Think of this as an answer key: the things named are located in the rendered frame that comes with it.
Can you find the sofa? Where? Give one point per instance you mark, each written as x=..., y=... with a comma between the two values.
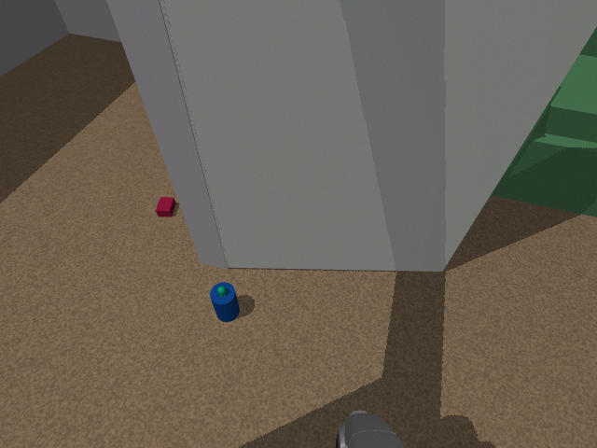
x=556, y=165

